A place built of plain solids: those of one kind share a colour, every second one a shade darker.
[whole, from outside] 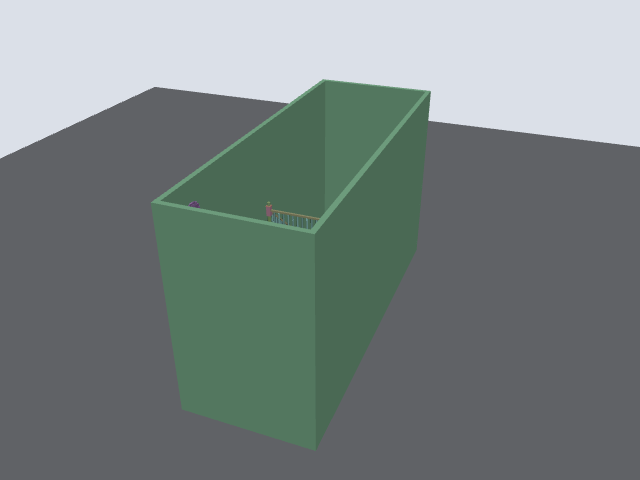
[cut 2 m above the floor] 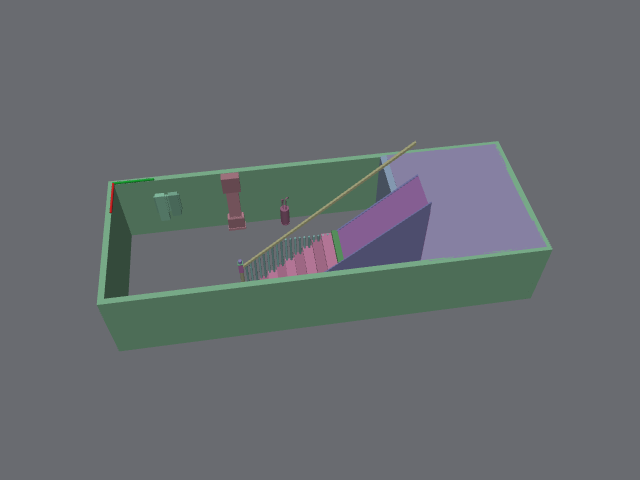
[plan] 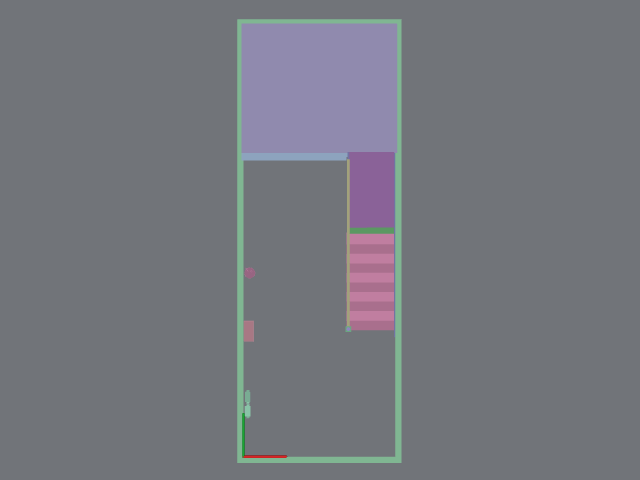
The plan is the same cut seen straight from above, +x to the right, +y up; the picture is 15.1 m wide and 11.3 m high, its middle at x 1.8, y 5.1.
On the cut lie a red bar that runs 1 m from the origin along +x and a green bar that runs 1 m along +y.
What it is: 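A villa's stair hall, a dwelling of no particular year; the hall below, the landing 3.78 m above it, and between them a joiner's timber flight of 19 risers of about 0.199 m on goings of about 0.225 m, 1.05 m clear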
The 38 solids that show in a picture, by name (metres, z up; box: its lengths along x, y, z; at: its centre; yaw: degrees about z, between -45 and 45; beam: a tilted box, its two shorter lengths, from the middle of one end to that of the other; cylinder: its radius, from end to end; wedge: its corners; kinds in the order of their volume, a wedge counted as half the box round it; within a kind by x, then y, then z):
{
 "upper_1": {"box": [3.67, 3.05, 3.83], "at": [1.78, 8.68, 1.87]},
 "wall_1": {"box": [0.15, 10.45, 6.25], "at": [-0.07, 5.08, 3.08]},
 "wall_2": {"box": [3.87, 0.15, 6.25], "at": [1.78, -0.07, 3.08]},
 "wall_3": {"box": [3.87, 0.15, 6.25], "at": [1.78, 10.22, 3.08]},
 "wall_4": {"box": [0.15, 10.45, 6.25], "at": [3.65, 5.08, 3.08]},
 "carriage_1": {"wedge": [[2.49, 3.03, -0.05], [2.49, 3.03, 0.01], [2.49, 7.17, -0.05], [2.49, 7.17, 3.67], [3.55, 3.03, -0.05], [3.55, 3.03, 0.01], [3.55, 7.17, -0.05], [3.55, 7.17, 3.67]]},
 "upper_edge_1": {"box": [2.47, 0.18, 3.83], "at": [1.19, 7.06, 1.87]},
 "string_1": {"wedge": [[2.44, 3.0, -0.05], [2.44, 3.0, 0.0], [2.44, 7.17, -0.05], [2.44, 7.17, 3.68], [2.49, 3.0, -0.05], [2.49, 3.0, 0.0], [2.49, 7.17, -0.05], [2.49, 7.17, 3.68]]},
 "string_2": {"wedge": [[3.54, 2.81, -0.05], [3.54, 2.81, 0.11], [3.54, 7.15, -0.05], [3.54, 7.15, 3.95], [3.57, 2.81, -0.05], [3.57, 2.81, 0.11], [3.57, 7.15, -0.05], [3.57, 7.15, 3.95]]},
 "rail_1": {"box": [2.37, 0.06, 0.05], "at": [1.23, 7.05, 4.69]},
 "rail_2": {"wedge": [[2.44, 3.05, 1.1], [2.44, 3.05, 1.18], [2.44, 7.0, 4.6], [2.44, 7.0, 4.67], [2.5, 3.05, 1.1], [2.5, 3.05, 1.18], [2.5, 7.0, 4.6], [2.5, 7.0, 4.67]]},
 "longcase_clock_1": {"box": [0.17, 0.33, 1.05], "at": [0.09, 2.95, 0.98]},
 "longcase_clock_2": {"box": [0.24, 0.49, 0.14], "at": [0.12, 2.95, 0.02]},
 "longcase_clock_3": {"box": [0.23, 0.46, 0.37], "at": [0.12, 2.95, 0.27]},
 "longcase_clock_4": {"box": [0.23, 0.47, 0.52], "at": [0.12, 2.95, 1.75]},
 "tread_1": {"wedge": [[2.42, 2.98, 0.1], [2.42, 2.98, 0.2], [2.42, 3.25, 0.1], [2.42, 3.25, 0.2], [3.55, 2.98, 0.1], [3.55, 2.98, 0.2], [3.55, 3.25, 0.1], [3.55, 3.25, 0.2]]},
 "tread_2": {"wedge": [[2.42, 3.2, 0.3], [2.42, 3.2, 0.4], [2.42, 3.48, 0.3], [2.42, 3.48, 0.4], [3.55, 3.2, 0.3], [3.55, 3.2, 0.4], [3.55, 3.48, 0.3], [3.55, 3.48, 0.4]]},
 "tread_3": {"wedge": [[2.42, 3.43, 0.5], [2.42, 3.43, 0.6], [2.42, 3.7, 0.5], [2.42, 3.7, 0.6], [3.55, 3.43, 0.5], [3.55, 3.43, 0.6], [3.55, 3.7, 0.5], [3.55, 3.7, 0.6]]},
 "tread_4": {"wedge": [[2.42, 3.65, 0.7], [2.42, 3.65, 0.8], [2.42, 3.93, 0.7], [2.42, 3.93, 0.8], [3.55, 3.65, 0.7], [3.55, 3.65, 0.8], [3.55, 3.93, 0.7], [3.55, 3.93, 0.8]]},
 "tread_5": {"wedge": [[2.42, 3.88, 0.9], [2.42, 3.88, 1.0], [2.42, 4.16, 0.9], [2.42, 4.16, 1.0], [3.55, 3.88, 0.9], [3.55, 3.88, 1.0], [3.55, 4.16, 0.9], [3.55, 4.16, 1.0]]},
 "tread_6": {"wedge": [[2.42, 4.1, 1.1], [2.42, 4.1, 1.2], [2.42, 4.38, 1.1], [2.42, 4.38, 1.2], [3.55, 4.1, 1.1], [3.55, 4.1, 1.2], [3.55, 4.38, 1.1], [3.55, 4.38, 1.2]]},
 "tread_7": {"wedge": [[2.42, 4.33, 1.3], [2.42, 4.33, 1.4], [2.42, 4.6, 1.3], [2.42, 4.6, 1.4], [3.55, 4.33, 1.3], [3.55, 4.33, 1.4], [3.55, 4.6, 1.3], [3.55, 4.6, 1.4]]},
 "tread_8": {"wedge": [[2.42, 4.55, 1.49], [2.42, 4.55, 1.59], [2.42, 4.83, 1.49], [2.42, 4.83, 1.59], [3.55, 4.55, 1.49], [3.55, 4.55, 1.59], [3.55, 4.83, 1.5], [3.55, 4.83, 1.59]]},
 "tread_9": {"wedge": [[2.42, 4.78, 1.69], [2.42, 4.78, 1.79], [2.42, 5.05, 1.69], [2.42, 5.05, 1.79], [3.55, 4.78, 1.69], [3.55, 4.78, 1.79], [3.55, 5.05, 1.7], [3.55, 5.05, 1.8]]},
 "tread_10": {"wedge": [[2.42, 5.0, 1.89], [2.42, 5.0, 1.99], [2.42, 5.28, 1.89], [2.42, 5.28, 1.99], [3.55, 5.0, 1.89], [3.55, 5.0, 1.99], [3.55, 5.28, 1.89], [3.55, 5.28, 1.99]]},
 "coat_pegs_1": {"box": [0.13, 0.25, 0.93], "at": [0.1, 1.07, 1.09]},
 "coat_pegs_2": {"box": [0.13, 0.25, 0.79], "at": [0.1, 1.4, 1.16]},
 "stick_bin_1": {"cylinder": 0.12, "from": [0.15, 4.32, 0.02], "to": [0.15, 4.32, 0.58]},
 "riser_1": {"wedge": [[2.44, 5.25, 1.96], [2.44, 5.25, 2.1], [2.44, 5.5, 2.08], [2.44, 5.5, 2.1], [3.55, 5.25, 1.96], [3.55, 5.25, 2.1], [3.55, 5.5, 2.08], [3.55, 5.5, 2.1]]},
 "bal_1": {"cylinder": 0.024, "from": [2.47, 3.47, 0.59], "to": [2.47, 3.47, 1.5]},
 "bal_2": {"cylinder": 0.024, "from": [2.47, 3.58, 0.59], "to": [2.47, 3.58, 1.6]},
 "bal_3": {"cylinder": 0.024, "from": [2.47, 3.7, 0.79], "to": [2.47, 3.7, 1.7]},
 "bal_4": {"cylinder": 0.024, "from": [2.47, 3.81, 0.79], "to": [2.47, 3.81, 1.8]},
 "bal_5": {"cylinder": 0.024, "from": [2.47, 3.92, 0.99], "to": [2.47, 3.92, 1.9]},
 "bal_6": {"cylinder": 0.024, "from": [2.47, 4.03, 0.99], "to": [2.47, 4.03, 2.0]},
 "bal_7": {"cylinder": 0.024, "from": [2.47, 4.15, 1.19], "to": [2.47, 4.15, 2.1]},
 "bal_8": {"cylinder": 0.024, "from": [2.47, 4.26, 1.19], "to": [2.47, 4.26, 2.2]},
 "newel_head_block_1": {"box": [0.12, 0.12, 0.28], "at": [2.47, 7.05, 4.67]}
}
